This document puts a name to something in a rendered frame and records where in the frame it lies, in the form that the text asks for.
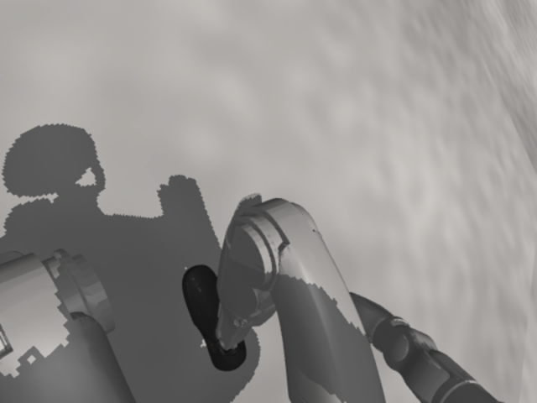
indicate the right robot foot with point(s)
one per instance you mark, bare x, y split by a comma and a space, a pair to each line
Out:
201, 298

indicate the right robot hand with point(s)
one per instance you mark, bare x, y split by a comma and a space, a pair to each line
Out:
371, 314

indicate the right robot arm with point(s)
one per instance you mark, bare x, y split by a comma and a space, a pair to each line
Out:
431, 375

